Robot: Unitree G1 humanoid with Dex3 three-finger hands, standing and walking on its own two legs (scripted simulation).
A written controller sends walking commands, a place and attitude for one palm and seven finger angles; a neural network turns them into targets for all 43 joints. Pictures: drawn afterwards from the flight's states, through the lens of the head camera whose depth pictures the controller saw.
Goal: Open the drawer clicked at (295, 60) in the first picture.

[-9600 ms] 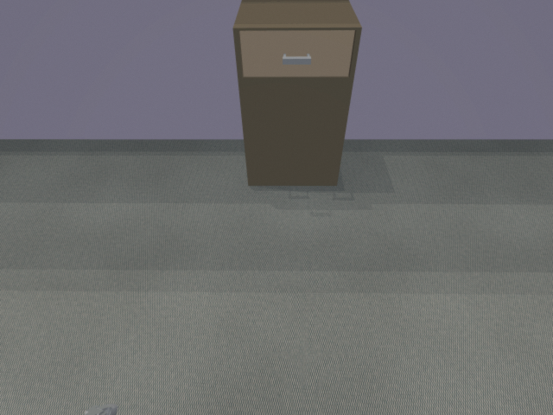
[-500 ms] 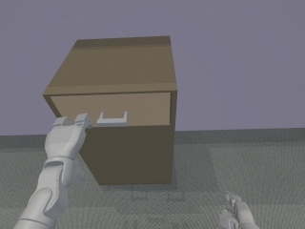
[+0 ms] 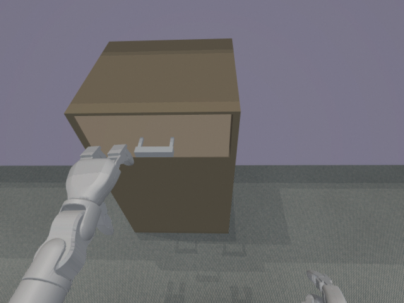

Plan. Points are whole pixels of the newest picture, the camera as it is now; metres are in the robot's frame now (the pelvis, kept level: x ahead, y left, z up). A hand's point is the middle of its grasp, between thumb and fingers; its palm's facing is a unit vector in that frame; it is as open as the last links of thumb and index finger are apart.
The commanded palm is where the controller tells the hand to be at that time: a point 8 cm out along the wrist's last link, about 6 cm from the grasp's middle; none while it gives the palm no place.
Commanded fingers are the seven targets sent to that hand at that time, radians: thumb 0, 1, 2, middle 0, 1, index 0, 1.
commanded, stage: raise the hand with hooked fingers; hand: left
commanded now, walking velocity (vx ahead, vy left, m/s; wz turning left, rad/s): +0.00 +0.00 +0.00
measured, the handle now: (155, 146) +0.53 +0.22 -0.05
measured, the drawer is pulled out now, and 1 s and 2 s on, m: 0.00 0.00 0.00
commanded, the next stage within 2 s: move the hooked fingers above the handle in 0.04 s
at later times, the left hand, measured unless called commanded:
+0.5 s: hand (123, 175) +0.34 +0.22 +0.06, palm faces +0.03 -0.07 -1.00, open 13.8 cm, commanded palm +0.33 +0.23 +0.11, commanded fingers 0.00 -0.50 0.30 -0.30 -1.20 -0.30 -1.20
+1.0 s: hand (136, 159) +0.41 +0.22 +0.03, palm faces -0.02 -0.05 -1.00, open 13.8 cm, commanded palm +0.39 +0.21 +0.09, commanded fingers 0.00 -0.50 0.30 -0.30 -1.20 -0.30 -1.20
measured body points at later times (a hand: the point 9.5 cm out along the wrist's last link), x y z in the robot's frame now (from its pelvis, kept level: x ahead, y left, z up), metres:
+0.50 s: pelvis +0.02 -0.03 +0.00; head +0.04 -0.05 +0.45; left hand +0.34 +0.22 +0.11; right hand +0.20 -0.26 -0.11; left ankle +0.03 +0.08 -0.73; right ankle -0.01 -0.12 -0.73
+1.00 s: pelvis +0.04 -0.02 -0.01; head +0.08 -0.05 +0.43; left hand +0.41 +0.22 +0.08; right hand +0.16 -0.28 -0.14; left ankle +0.03 +0.08 -0.73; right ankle -0.01 -0.12 -0.73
